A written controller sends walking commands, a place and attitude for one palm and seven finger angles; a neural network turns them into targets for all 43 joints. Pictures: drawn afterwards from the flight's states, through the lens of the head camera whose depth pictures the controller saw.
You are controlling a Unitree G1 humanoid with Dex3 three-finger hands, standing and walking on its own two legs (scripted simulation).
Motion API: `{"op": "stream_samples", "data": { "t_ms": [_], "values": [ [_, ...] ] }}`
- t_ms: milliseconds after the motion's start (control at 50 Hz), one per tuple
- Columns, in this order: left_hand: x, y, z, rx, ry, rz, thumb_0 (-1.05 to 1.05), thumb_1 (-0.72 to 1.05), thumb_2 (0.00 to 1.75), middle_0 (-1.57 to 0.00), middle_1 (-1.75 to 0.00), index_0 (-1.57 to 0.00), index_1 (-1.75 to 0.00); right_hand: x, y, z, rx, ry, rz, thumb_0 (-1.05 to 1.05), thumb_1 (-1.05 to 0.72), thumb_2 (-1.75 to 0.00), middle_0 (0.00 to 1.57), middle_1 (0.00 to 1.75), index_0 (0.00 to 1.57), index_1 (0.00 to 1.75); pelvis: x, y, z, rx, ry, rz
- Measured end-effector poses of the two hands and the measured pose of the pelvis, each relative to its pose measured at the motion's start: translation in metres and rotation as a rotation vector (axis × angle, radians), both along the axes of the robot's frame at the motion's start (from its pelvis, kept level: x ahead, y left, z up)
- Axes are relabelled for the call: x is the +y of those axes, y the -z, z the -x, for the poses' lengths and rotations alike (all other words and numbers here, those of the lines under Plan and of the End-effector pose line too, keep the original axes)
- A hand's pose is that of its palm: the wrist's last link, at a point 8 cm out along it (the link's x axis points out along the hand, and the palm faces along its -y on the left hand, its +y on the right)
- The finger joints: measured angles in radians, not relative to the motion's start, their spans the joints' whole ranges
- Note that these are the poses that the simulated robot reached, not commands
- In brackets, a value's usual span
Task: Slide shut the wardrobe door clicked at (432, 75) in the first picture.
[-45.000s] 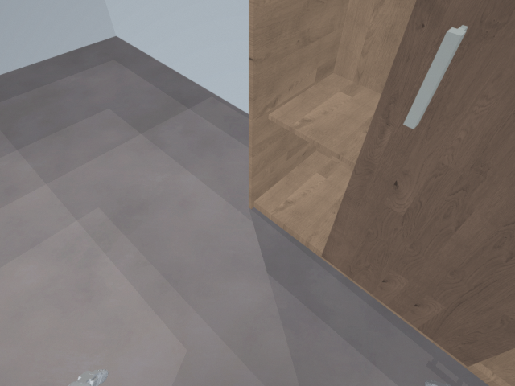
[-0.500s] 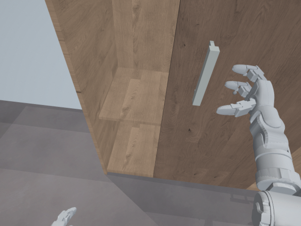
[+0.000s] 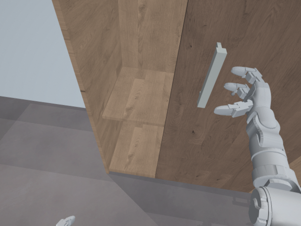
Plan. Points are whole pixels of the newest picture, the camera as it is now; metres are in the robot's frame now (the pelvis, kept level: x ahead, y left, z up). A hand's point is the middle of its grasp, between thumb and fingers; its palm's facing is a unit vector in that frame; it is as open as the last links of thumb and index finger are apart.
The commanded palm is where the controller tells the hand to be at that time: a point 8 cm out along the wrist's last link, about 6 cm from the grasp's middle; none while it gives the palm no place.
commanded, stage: move the hooked fingers beside the handle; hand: right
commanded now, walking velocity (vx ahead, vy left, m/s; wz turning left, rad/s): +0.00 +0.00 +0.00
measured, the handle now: (209, 77) +0.50 -0.10 +0.15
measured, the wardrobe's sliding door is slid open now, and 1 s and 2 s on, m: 0.32 0.32 0.32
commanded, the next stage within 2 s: feel for the door with the fingertips in 0.42 s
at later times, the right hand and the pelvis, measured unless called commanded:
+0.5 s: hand (231, 88) +0.45 -0.16 +0.16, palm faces +0.06 +1.00 -0.02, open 14.0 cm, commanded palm +0.42 -0.21 +0.16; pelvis +0.00 -0.01 +0.00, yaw +0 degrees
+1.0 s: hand (217, 87) +0.45 -0.12 +0.16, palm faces +0.06 +1.00 +0.00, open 14.0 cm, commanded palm +0.42 -0.18 +0.16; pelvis +0.00 +0.00 +0.00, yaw +0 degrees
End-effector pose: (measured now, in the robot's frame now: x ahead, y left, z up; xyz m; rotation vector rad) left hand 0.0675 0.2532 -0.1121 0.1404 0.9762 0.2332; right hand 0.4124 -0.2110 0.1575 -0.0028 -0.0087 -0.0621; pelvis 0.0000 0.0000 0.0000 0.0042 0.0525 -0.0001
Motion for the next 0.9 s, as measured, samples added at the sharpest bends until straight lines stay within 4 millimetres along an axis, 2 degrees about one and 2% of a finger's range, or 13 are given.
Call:
{"op": "stream_samples", "data": {
  "t_ms": [200,280,380,480,600,720,820,900],
  "values": [
    [-0.005,-0.006,-0.023,-0.062,0.034,-0.007,0.01,0.9,0.9,-0.2,-0.3,-0.2,-0.3,0.004,-0.012,0.002,-0.044,-0.014,0.006,-0.02,0.5,-0.3,0.3,1.2,0.3,1.2,-0.003,0.0,0.002,-0.003,0.011,-0.002],
    [-0.007,-0.006,-0.025,-0.064,0.043,-0.006,0.01,0.9,0.9,-0.2,-0.3,-0.2,-0.3,0.006,-0.005,-0.004,0.014,-0.017,0.001,-0.02,0.5,-0.3,0.3,1.2,0.3,1.2,-0.004,0.001,0.004,0.002,0.016,-0.003],
    [-0.008,-0.004,-0.016,-0.04,0.037,-0.011,0.01,0.9,0.9,-0.2,-0.3,-0.2,-0.3,0.005,0.006,-0.01,0.031,0.0,-0.008,-0.02,0.5,-0.3,0.3,1.2,0.3,1.2,-0.005,0.002,0.006,0.016,0.01,-0.003],
    [-0.008,0.0,0.0,0.001,0.016,-0.008,0.01,0.9,0.9,-0.2,-0.3,-0.2,-0.3,0.003,-0.005,-0.014,-0.044,0.002,0.013,-0.02,0.5,-0.3,0.3,1.2,0.3,1.2,-0.006,0.002,0.003,0.021,0.002,-0.002],
    [-0.007,0.004,0.013,0.043,-0.009,0.0,0.01,0.9,0.9,-0.2,-0.3,-0.2,-0.3,0.0,-0.005,-0.016,-0.006,-0.012,-0.001,-0.02,0.5,-0.3,0.32,1.22,0.3,1.2,-0.007,0.002,-0.002,0.019,0.002,-0.004],
    [-0.008,0.004,0.01,0.033,-0.002,0.003,0.01,0.9,0.9,-0.2,-0.3,-0.2,-0.3,0.017,-0.001,-0.011,-0.011,-0.045,-0.005,-0.02,0.5,-0.3,0.31,1.21,0.3,1.2,-0.009,0.002,-0.002,0.017,0.004,-0.005],
    [-0.011,0.001,-0.002,-0.005,0.012,0.011,0.01,0.9,0.9,-0.2,-0.3,-0.2,-0.3,0.037,0.001,-0.007,-0.02,-0.052,-0.02,-0.02,0.5,-0.3,0.3,1.2,0.3,1.2,-0.008,0.002,0.0,0.012,0.003,-0.003],
    [-0.012,-0.002,-0.011,-0.04,0.021,0.017,0.01,0.9,0.9,-0.2,-0.3,-0.2,-0.3,0.044,0.001,-0.009,-0.009,-0.034,-0.01,-0.02,0.5,-0.3,0.3,1.2,0.3,1.2,-0.006,0.002,0.003,0.01,0.0,-0.002]
  ]
}}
